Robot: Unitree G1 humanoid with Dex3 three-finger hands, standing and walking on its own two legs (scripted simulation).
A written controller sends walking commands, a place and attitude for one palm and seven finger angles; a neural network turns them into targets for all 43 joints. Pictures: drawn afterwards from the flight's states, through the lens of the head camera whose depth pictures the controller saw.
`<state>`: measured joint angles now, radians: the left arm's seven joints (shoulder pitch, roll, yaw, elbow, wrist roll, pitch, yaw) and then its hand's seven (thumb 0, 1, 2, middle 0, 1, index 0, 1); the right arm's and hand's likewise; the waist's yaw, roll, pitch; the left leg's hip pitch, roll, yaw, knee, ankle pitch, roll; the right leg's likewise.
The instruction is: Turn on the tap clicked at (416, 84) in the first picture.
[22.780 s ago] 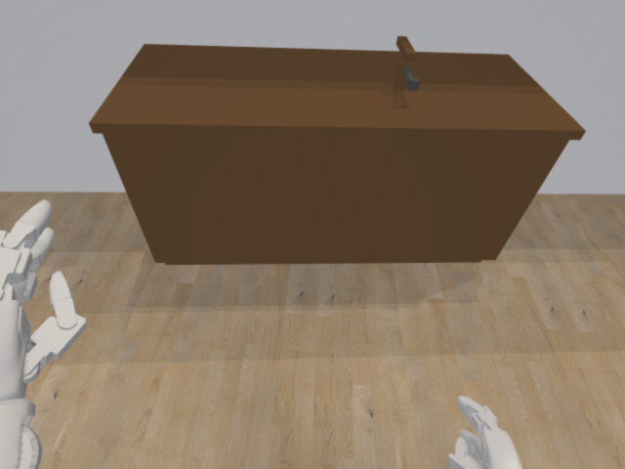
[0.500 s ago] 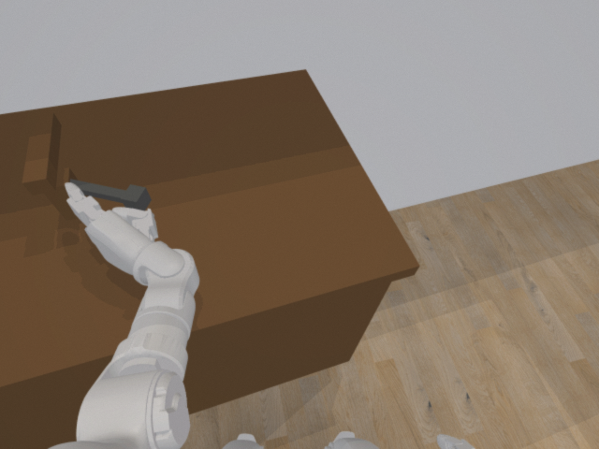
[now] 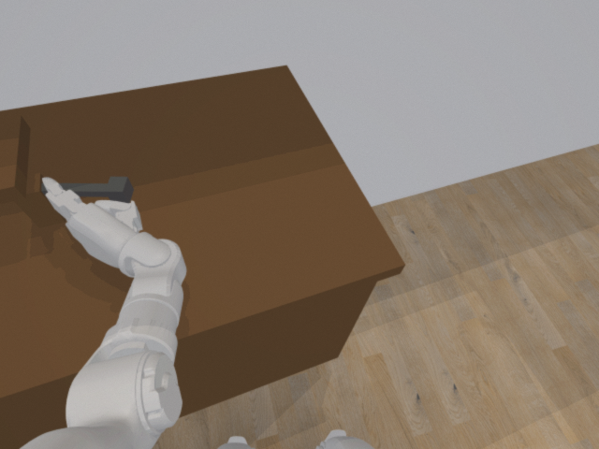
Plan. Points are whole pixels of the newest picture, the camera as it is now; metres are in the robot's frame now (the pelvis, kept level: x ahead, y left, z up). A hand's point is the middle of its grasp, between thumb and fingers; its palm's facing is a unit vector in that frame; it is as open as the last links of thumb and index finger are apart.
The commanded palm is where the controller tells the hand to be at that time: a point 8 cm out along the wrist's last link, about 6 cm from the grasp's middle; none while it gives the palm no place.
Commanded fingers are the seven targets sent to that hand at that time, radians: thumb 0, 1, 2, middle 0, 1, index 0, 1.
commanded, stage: lift the hand up off the lever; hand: left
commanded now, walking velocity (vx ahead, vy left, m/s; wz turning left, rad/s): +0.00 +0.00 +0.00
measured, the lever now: (119, 190) +0.47 +0.25 +0.05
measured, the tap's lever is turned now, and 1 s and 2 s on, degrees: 71 73 73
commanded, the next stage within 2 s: none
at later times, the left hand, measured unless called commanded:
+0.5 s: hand (127, 200) +0.44 +0.23 +0.06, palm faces +0.83 -0.56 -0.08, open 7.8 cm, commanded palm +0.38 +0.24 +0.07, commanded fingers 0.00 0.90 0.90 -0.15 -0.15 -0.15 -0.15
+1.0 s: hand (115, 203) +0.42 +0.23 +0.08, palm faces +0.82 -0.56 -0.07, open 7.8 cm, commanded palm +0.36 +0.24 +0.09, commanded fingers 0.00 0.90 0.90 -0.15 -0.15 -0.15 -0.15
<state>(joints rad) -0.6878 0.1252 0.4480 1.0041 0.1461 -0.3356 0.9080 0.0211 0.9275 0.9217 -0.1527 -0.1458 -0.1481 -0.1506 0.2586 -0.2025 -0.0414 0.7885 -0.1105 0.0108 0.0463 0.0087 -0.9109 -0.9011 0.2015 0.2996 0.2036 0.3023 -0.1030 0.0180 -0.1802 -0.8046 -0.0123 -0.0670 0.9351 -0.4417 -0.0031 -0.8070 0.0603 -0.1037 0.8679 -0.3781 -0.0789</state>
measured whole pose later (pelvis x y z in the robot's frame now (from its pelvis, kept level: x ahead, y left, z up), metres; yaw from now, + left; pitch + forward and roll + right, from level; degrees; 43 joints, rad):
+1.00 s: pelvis +0.01 +0.01 +0.02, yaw +0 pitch +13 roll -2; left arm -0.56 0.05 0.35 0.79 0.09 -0.20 0.86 0.02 0.90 0.90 -0.15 -0.15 -0.17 -0.16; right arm 0.23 -0.19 -0.04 0.77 -0.09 0.02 0.04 0.01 -0.91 -0.90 0.20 0.30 0.20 0.30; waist -0.05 0.03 -0.16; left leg -0.63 -0.02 -0.06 0.82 -0.41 0.01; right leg -0.63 0.05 -0.09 0.75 -0.34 -0.06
